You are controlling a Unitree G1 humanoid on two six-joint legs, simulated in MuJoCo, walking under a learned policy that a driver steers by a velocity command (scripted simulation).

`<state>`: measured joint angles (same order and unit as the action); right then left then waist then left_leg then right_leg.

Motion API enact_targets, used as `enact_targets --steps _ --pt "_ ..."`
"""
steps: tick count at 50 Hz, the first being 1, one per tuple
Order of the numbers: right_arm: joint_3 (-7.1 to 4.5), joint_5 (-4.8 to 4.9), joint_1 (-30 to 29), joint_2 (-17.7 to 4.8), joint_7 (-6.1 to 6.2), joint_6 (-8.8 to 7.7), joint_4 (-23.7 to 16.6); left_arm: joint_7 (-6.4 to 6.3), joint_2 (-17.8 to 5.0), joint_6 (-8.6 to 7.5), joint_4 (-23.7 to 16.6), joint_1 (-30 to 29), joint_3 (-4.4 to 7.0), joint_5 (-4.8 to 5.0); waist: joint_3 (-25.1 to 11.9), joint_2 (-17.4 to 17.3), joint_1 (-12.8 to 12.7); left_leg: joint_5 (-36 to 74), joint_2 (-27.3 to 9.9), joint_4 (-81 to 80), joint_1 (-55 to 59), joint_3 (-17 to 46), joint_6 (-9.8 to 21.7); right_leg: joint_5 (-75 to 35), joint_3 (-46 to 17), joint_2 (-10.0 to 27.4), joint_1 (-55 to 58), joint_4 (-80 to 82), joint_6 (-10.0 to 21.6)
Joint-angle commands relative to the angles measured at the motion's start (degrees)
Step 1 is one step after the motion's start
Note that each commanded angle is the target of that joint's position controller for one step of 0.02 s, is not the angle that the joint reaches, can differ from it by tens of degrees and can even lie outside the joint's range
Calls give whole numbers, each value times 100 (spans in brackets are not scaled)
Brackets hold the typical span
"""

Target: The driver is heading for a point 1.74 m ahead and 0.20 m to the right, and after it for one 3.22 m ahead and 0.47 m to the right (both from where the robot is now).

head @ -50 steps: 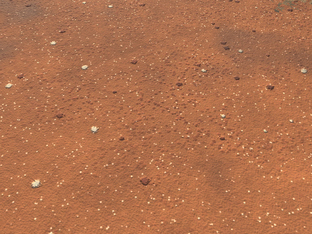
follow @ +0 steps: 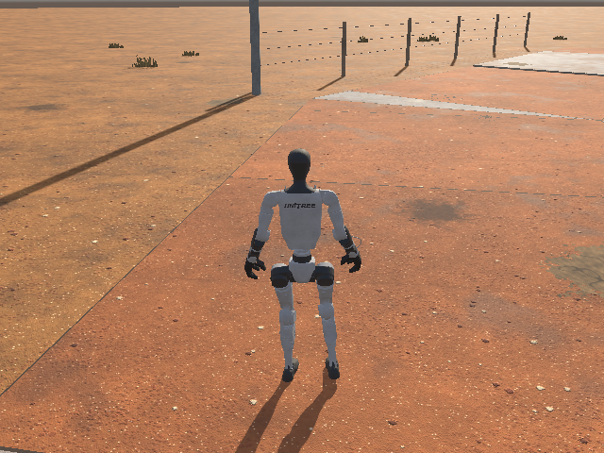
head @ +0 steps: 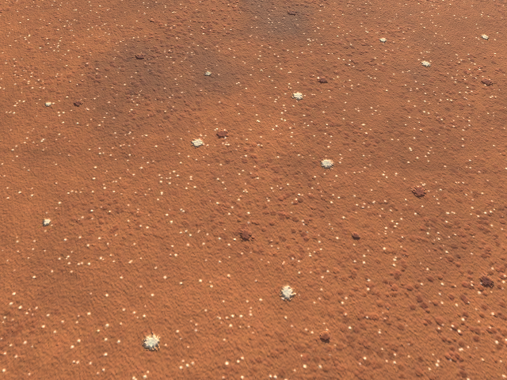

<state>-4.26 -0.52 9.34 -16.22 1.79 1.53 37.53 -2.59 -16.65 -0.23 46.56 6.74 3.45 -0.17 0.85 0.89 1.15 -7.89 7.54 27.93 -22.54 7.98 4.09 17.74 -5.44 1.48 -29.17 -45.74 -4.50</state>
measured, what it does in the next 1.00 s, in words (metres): steps on the spot: right foot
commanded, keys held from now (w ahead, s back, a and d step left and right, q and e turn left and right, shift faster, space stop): no key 1.00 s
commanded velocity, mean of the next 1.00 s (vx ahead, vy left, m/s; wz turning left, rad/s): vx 0.01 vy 0.00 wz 0.07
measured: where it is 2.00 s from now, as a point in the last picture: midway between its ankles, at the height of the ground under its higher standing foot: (262, 362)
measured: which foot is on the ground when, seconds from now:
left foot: down 0.00-1.00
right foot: up 0.00-0.06, down 0.08-1.00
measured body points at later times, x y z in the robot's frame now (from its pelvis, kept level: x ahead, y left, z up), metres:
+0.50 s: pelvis +0.03 -0.02 +0.00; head +0.04 -0.02 +0.45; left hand +0.15 +0.24 -0.12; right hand +0.18 -0.28 -0.11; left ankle +0.02 +0.10 -0.73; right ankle +0.03 -0.16 -0.73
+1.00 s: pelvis +0.03 -0.02 +0.00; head +0.04 -0.02 +0.45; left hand +0.08 +0.24 -0.14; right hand +0.14 -0.27 -0.13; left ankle +0.02 +0.10 -0.73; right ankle +0.03 -0.16 -0.73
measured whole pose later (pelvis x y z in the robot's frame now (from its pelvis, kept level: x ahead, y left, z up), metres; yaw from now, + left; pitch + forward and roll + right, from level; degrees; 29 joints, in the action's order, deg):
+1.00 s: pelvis +0.03 -0.02 +0.00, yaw +2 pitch -2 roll +0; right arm -2.2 -0.4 12.3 -12.3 1.6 0.0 49.0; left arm -1.9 -13.5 -0.4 57.5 11.5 1.9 -0.2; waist 2.2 0.0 -1.1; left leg -16.9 1.9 31.2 -12.5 4.1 0.2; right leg 16.9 -1.7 1.1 -11.9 -30.4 -1.8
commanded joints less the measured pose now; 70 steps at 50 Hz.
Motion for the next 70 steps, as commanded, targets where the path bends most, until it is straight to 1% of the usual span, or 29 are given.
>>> enact_targets --steps 1,3,4,5,6,7,8,10,11,13,15,16,18,21,36,50,52,54,56,58,59,61,62,63,64,65,66,68,70 --pt "-138 -27 44 -724 -8 -25 -340 57 -484 -148 -382 6 95 21 -788 -945 38 252 -1590 -659 782 1584 869 130 165 -27 560 535 90" --pt "-57 30 -31 -609 -18 5 -322 143 -389 -215 -300 294 75 10 -751 -864 -195 524 -1430 -376 724 1503 664 -605 316 -89 1291 1821 282" --pt "-25 42 172 -529 -17 -2 -262 176 -528 -237 -297 357 95 -63 -696 -673 -185 331 -1233 -193 525 1360 415 -1219 126 157 1748 2289 436" --pt "27 -37 423 -361 -23 -39 -275 166 -948 -234 -364 404 164 -188 -764 253 32 -598 -721 589 120 826 66 -2162 -733 1090 2167 2459 800" --pt "-8 6 505 -388 -57 -89 -359 158 -1024 -192 -306 159 176 -235 -507 1350 318 -1705 -169 837 -266 34 -196 -2682 -1421 1650 1901 2562 1514" --pt "-61 -62 221 -672 -60 -132 -367 156 -658 -198 -407 22 94 -211 -519 1234 71 -1911 -400 1172 -80 -59 -377 -2362 -1628 1794 1641 2700 1778" --pt "-109 -22 -12 -742 -63 -130 -380 142 -607 -205 -413 -15 82 -153 -489 1055 -27 -1753 -456 1312 -51 -143 -440 -2189 -1458 1601 1725 2647 1680" --pt "-73 -39 -89 -508 -70 -50 -331 117 -722 -208 -398 -71 96 -25 -429 946 -66 -1545 -601 1199 50 -244 -565 -2299 -1121 1368 1823 2505 1477" --pt "-27 -21 -2 -328 -92 -31 -270 110 -671 -192 -381 -133 70 -9 -433 887 4 -1412 -660 905 347 -310 -579 -2468 -896 1219 1745 2412 1376" --pt "25 -3 55 -154 -121 -30 -164 151 -559 -146 -292 30 35 10 -424 831 7 -350 -589 -77 978 -482 -524 -2270 -461 803 1654 2235 1076" --pt "-21 -44 -12 -414 -110 0 -219 223 -442 -201 -244 272 -20 -63 -522 518 -130 878 -901 -109 1478 -133 -388 -1498 -282 554 1461 2073 762" --pt "-78 -5 -40 -661 -92 21 -194 280 -512 -246 -234 530 -8 -88 -507 76 -367 1020 -968 179 1513 -79 -211 -1191 -87 305 1321 2095 626" --pt "-39 -26 87 -409 -132 -4 -115 289 -508 -244 -226 210 -23 -50 -427 -31 -138 428 -913 55 1124 -40 -129 -956 205 163 1541 1855 480" --pt "-15 -45 17 -399 -125 -85 -56 236 -410 -167 -214 181 -52 -44 -296 -319 -215 489 -948 -42 936 17 -171 -1080 255 139 1598 1734 485" --pt "54 -13 199 -277 -35 -189 324 132 -351 -96 334 277 -46 -20 -121 -154 -192 180 -905 -150 922 -23 -198 -886 290 77 1697 1861 362" --pt "80 14 311 -204 2 -220 960 40 -302 -68 952 528 -47 -2 31 -148 -208 70 -813 -272 962 -171 -243 -767 321 32 1682 2009 360" --pt "49 56 469 -271 23 -188 1119 27 -273 -50 1079 688 -42 44 24 -206 -182 -1704 -684 -348 910 -230 -141 631 520 -171 1546 1885 454" --pt "10 114 563 -410 33 -210 1144 16 -275 -103 1006 607 -39 91 481 -355 -109 -3480 -880 -630 521 142 123 1861 513 -219 979 1662 638" --pt "-29 182 829 -547 4 -349 1229 61 -125 -291 905 506 -70 135 707 -771 -22 -4018 -1456 -1097 656 1032 477 1554 601 -223 505 1137 697" --pt "-72 194 928 -677 -31 -439 1297 155 -6 -474 876 501 -82 163 657 -1183 -45 -4013 -2037 -1556 739 2002 841 817 680 -235 510 564 780" --pt "-59 195 764 -652 -40 -456 1247 202 -16 -536 904 602 -74 178 669 -1127 -158 -3785 -2070 -1570 515 2017 857 762 619 -172 795 684 898" --pt "8 224 40 -506 -68 -448 1007 255 8 -605 1198 1400 -59 199 627 -903 -668 -2988 -1569 -1069 -331 1172 482 498 461 -113 2239 1885 1103" --pt "90 224 -357 -198 -67 -487 825 250 -374 -623 1419 2038 46 160 541 -95 -894 -2196 -971 136 -947 211 73 860 -537 440 2901 2475 1266" --pt "132 237 -516 22 -54 -596 588 294 -1051 -651 1576 2641 215 145 420 1394 -944 -1819 -355 1860 -1863 -729 -288 1342 -2597 1525 3634 3405 1813" --pt "62 290 -540 -304 -46 -701 569 323 -927 -675 1511 2578 163 29 569 1256 -904 -2401 -534 2893 -2624 -425 -279 879 -3481 2083 3789 3574 2131" --pt "39 313 -264 -370 -93 -767 696 321 -572 -700 1393 2300 68 8 616 711 -661 -2031 -802 3483 -2860 -240 -176 401 -3026 1949 3897 3403 2026" --pt "50 292 -56 -296 -135 -800 834 335 -443 -702 1306 2145 32 35 499 553 -544 -1575 -959 3647 -2961 -331 -88 76 -2503 1746 3995 3382 1849" --pt "14 210 -291 -300 -199 -818 811 345 -259 -635 1251 2025 -60 63 510 411 -492 -895 -1257 3382 -2931 -505 -61 -970 -1603 1486 3871 3518 1569" --pt "53 176 -476 -102 -279 -789 761 298 -124 -534 1255 2135 -119 30 417 523 -504 -453 -1248 2856 -2542 -779 -186 -1776 -901 1178 3621 3639 1468"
